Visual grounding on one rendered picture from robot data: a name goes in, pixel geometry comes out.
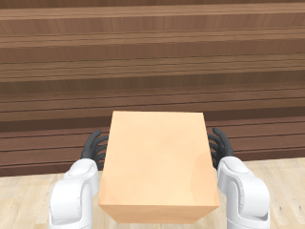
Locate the robot right forearm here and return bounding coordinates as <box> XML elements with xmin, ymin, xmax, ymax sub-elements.
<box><xmin>216</xmin><ymin>156</ymin><xmax>271</xmax><ymax>229</ymax></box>

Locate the right robot hand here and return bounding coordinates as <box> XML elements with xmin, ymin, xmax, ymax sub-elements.
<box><xmin>207</xmin><ymin>127</ymin><xmax>234</xmax><ymax>171</ymax></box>

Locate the robot left forearm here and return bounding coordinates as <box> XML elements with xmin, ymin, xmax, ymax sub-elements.
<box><xmin>49</xmin><ymin>158</ymin><xmax>99</xmax><ymax>229</ymax></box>

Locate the left robot hand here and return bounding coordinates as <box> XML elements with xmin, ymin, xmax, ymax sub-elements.
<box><xmin>80</xmin><ymin>129</ymin><xmax>109</xmax><ymax>171</ymax></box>

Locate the carton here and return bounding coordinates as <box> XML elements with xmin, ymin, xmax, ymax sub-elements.
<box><xmin>97</xmin><ymin>111</ymin><xmax>221</xmax><ymax>224</ymax></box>

